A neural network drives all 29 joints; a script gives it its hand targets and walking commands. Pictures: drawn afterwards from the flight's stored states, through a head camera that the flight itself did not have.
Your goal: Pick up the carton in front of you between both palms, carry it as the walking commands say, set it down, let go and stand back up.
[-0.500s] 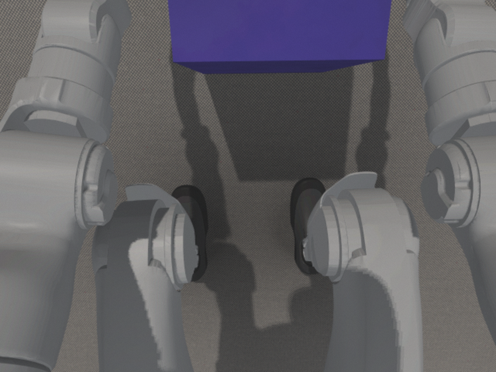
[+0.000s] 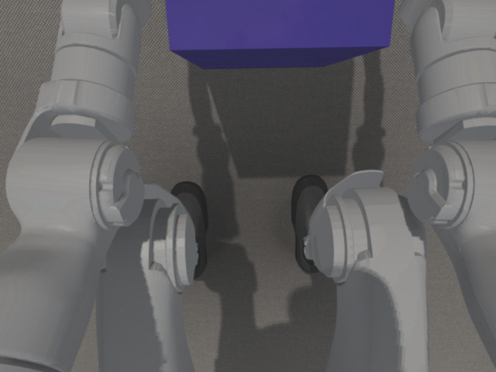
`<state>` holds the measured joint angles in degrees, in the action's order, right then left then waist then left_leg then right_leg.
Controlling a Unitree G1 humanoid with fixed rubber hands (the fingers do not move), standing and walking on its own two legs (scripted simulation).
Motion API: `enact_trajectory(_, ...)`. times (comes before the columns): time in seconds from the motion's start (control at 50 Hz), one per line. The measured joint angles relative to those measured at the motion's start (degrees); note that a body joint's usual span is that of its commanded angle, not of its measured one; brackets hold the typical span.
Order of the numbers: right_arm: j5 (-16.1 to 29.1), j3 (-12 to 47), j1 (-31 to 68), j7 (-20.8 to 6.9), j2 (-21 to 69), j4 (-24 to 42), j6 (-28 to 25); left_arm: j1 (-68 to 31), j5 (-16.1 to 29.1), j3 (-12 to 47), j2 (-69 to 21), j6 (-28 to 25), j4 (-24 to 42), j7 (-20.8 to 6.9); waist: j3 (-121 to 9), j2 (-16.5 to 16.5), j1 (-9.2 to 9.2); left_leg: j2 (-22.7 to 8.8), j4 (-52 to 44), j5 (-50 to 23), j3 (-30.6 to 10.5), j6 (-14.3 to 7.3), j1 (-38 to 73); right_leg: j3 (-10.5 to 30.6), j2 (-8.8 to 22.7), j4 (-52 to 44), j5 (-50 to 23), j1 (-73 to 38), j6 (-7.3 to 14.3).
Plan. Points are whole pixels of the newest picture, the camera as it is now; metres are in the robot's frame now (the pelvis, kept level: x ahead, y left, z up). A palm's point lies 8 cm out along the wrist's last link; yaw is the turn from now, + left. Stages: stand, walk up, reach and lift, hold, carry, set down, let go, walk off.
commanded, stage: reach and lift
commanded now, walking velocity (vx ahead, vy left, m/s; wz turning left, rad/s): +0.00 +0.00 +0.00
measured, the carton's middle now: out of the picture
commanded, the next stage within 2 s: none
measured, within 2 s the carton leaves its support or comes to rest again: leaves its support in 0.08 s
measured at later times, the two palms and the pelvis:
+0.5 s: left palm out of the picture +0.52 +0.11 +0.03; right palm out of the picture +0.49 -0.19 +0.03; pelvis -0.01 +0.01 +0.10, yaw -2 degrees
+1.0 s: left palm out of the picture +0.48 +0.12 +0.17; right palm out of the picture +0.46 -0.18 +0.17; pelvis +0.02 +0.01 +0.21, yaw -2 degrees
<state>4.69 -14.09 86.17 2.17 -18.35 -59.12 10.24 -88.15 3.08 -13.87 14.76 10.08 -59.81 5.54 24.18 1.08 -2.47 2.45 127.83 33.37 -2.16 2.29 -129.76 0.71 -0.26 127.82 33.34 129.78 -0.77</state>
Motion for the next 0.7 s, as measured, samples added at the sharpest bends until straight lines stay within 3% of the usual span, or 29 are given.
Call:
enact_trajectory(0.08,1.5,1.7,-2.5,1.0,0.8,4.1,2.7,2.7,1.8,1.6,0.0,2.0,3.5,1.8,-2.1,0.3,-0.24,0.0,0.3,0.4,-0.1,0.0,-0.7,0.0,-0.1,0.2,0.4,0.6,-0.1)
enact_trajectory(0.12,1.9,2.3,-4.2,3.1,2.0,7.1,4.0,4.7,2.4,2.3,-0.6,3.0,6.0,4.5,-4.4,0.4,-0.26,0.3,-0.1,0.7,-0.2,0.2,-0.9,0.2,-0.4,-0.3,0.4,1.0,-0.4)
enact_trajectory(0.14,1.5,2.1,-5.4,5.4,3.0,8.6,4.6,6.0,2.3,1.9,-1.4,3.5,7.6,5.0,-6.0,0.4,-0.16,0.6,-0.5,0.8,-0.3,0.5,-0.9,0.4,-0.7,-0.7,0.3,1.1,-0.6)
enact_trajectory(0.16,1.0,1.2,-6.8,6.0,4.0,10.1,5.3,7.5,1.8,1.0,-2.2,4.1,9.0,4.9,-7.8,0.5,-0.11,0.9,-1.0,1.0,-0.4,0.9,-0.9,0.6,-0.9,-1.3,0.3,1.2,-0.8)
enact_trajectory(0.2,-1.1,-0.9,-10.2,5.5,6.1,12.7,6.4,10.9,0.2,-0.9,-3.7,5.2,11.5,4.1,-12.4,0.4,0.14,1.5,-2.5,-1.5,-0.6,0.9,-0.7,1.0,-1.5,-2.6,0.1,1.5,-1.2)
enact_trajectory(0.28,-6.8,-6.0,-15.8,3.0,10.0,15.5,8.0,16.0,-5.0,-5.8,-7.6,7.2,14.3,2.4,-20.8,0.9,0.29,2.6,-6.1,1.4,-1.0,1.3,0.7,1.8,-2.0,-6.9,-0.6,0.2,-1.8)
enact_trajectory(0.48,-17.5,-15.1,-20.1,-1.8,14.3,15.6,11.2,19.0,-16.5,-15.7,-13.8,9.7,13.2,-0.5,-29.6,1.5,0.30,2.0,-19.3,-3.8,-0.6,-0.1,7.5,2.5,-2.1,-20.6,-5.6,-6.9,-2.2)
enact_trajectory(0.7,-20.3,-15.7,-22.7,-2.9,17.2,20.1,13.7,23.7,-17.9,-16.3,-15.5,12.6,19.7,-2.3,-33.0,0.9,0.71,2.0,-28.3,-6.0,-0.9,0.1,13.6,2.6,-1.9,-29.2,-7.7,-12.8,-1.8)
